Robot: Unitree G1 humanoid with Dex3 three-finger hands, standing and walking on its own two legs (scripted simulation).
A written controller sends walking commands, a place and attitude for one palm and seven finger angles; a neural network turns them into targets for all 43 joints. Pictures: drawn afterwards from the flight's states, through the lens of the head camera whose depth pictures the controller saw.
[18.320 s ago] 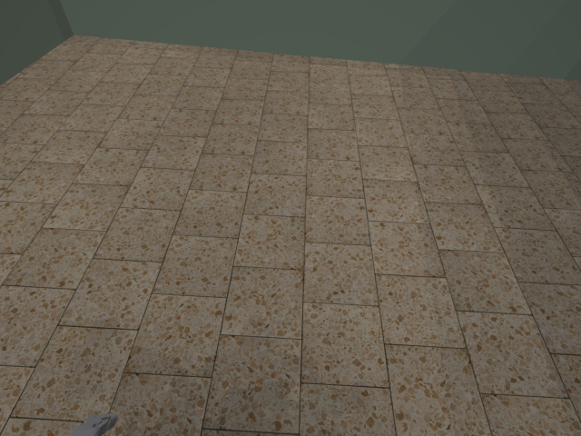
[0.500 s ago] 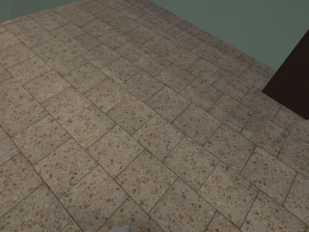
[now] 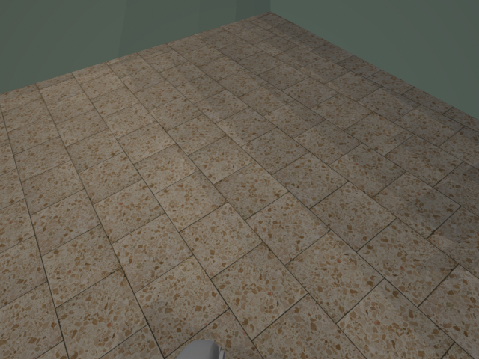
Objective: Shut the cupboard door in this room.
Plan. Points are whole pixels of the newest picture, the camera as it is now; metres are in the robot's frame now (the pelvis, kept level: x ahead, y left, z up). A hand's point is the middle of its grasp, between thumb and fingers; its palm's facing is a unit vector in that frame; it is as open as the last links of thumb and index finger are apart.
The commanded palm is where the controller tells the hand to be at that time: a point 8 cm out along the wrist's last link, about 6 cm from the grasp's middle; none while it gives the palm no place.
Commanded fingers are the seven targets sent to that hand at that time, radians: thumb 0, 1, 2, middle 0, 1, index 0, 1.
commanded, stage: turn or walk to find it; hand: left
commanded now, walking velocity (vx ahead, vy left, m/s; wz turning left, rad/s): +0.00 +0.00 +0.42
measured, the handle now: out of the picture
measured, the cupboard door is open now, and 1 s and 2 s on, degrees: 87 87 87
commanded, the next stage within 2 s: none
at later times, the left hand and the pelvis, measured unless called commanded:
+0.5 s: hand out of the picture -0.06 +0.25 -0.18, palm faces +0.28 -0.93 -0.25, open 7.4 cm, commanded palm none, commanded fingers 0.00 0.90 0.90 -0.20 -0.30 -0.20 -0.30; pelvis -0.03 +0.03 +0.00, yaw +14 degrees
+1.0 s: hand out of the picture -0.05 +0.18 -0.14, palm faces +0.43 -0.86 -0.28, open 7.4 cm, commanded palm none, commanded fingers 0.00 0.90 0.90 -0.20 -0.30 -0.20 -0.30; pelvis -0.04 -0.03 +0.00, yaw +27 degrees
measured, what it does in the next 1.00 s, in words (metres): steps on the spot, turning left: left foot, then right foot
